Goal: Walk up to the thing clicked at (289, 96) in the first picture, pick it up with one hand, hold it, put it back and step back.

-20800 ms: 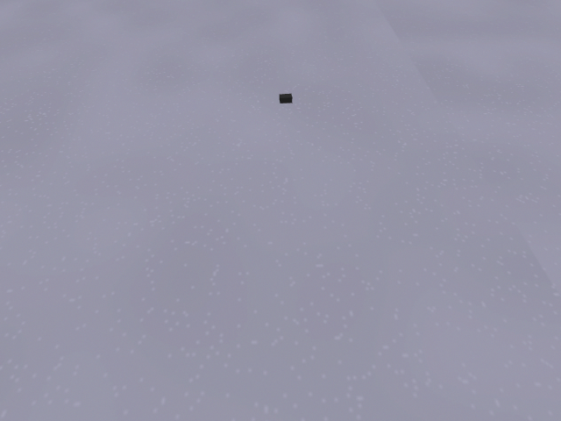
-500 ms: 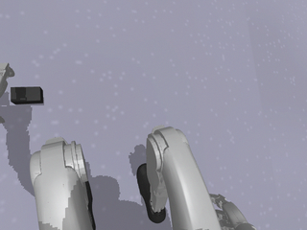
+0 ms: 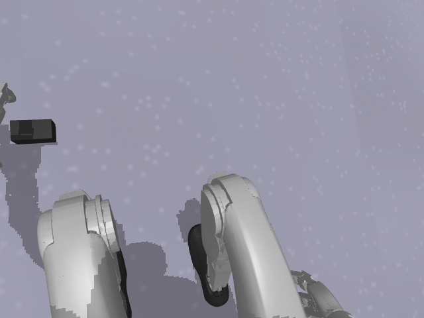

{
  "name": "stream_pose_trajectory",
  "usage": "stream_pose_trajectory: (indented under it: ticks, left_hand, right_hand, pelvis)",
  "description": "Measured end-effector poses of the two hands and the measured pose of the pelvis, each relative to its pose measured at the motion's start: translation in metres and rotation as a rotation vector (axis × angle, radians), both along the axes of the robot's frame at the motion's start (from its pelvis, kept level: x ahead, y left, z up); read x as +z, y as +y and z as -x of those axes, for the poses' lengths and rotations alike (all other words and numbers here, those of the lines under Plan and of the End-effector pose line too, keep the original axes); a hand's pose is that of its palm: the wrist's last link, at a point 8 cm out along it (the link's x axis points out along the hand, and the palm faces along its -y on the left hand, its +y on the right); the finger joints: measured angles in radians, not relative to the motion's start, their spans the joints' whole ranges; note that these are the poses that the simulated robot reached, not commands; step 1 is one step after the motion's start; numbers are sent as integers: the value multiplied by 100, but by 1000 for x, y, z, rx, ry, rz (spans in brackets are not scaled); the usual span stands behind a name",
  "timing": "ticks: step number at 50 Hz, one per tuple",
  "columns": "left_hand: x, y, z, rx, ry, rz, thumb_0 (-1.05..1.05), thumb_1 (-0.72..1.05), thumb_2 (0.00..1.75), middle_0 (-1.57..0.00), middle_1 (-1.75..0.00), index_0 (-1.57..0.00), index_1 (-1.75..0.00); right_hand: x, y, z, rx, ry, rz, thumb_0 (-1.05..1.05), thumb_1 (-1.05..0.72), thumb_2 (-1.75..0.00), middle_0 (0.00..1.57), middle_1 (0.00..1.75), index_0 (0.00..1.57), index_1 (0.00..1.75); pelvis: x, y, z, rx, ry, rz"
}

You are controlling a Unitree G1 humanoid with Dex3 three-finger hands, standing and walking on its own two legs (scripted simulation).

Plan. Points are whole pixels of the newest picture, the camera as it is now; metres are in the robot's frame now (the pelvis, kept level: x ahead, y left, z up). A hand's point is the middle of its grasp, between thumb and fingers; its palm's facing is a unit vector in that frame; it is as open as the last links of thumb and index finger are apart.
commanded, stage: rise first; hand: left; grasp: from above
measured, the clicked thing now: (34, 131) +0.47 +0.31 -0.30
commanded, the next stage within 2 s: approach in 0.34 s
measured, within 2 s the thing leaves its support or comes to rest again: neither
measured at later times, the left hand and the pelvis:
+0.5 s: hand out of the picture +0.42 +0.35 -0.17, palm faces -0.46 -0.07 -0.88, open 13.1 cm; pelvis +0.00 +0.00 +0.00, yaw +0 degrees
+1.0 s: hand (21, 110) +0.47 +0.29 -0.16, palm faces -0.44 -0.03 -0.90, open 13.1 cm; pelvis +0.00 +0.00 +0.01, yaw +1 degrees
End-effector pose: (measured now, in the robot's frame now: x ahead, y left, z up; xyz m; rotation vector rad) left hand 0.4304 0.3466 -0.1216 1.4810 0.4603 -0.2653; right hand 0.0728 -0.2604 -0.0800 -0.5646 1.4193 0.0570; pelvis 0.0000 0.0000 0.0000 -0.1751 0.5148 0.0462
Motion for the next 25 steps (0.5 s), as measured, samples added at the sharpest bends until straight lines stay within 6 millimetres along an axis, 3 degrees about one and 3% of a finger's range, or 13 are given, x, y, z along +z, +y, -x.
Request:
stream_pose_trajectory:
  ticks: [25]
  left_hand:
    - [6, 3, 1, -7, 17, -8, 0, -35, 87, -25, -82, -25, -82]
  right_hand:
    - [2, 2, -5, 8, -20, -1, 0, -91, -90, 20, 30, 20, 30]
  pelvis:
    - [2, 1, 2, 5, 1, 1]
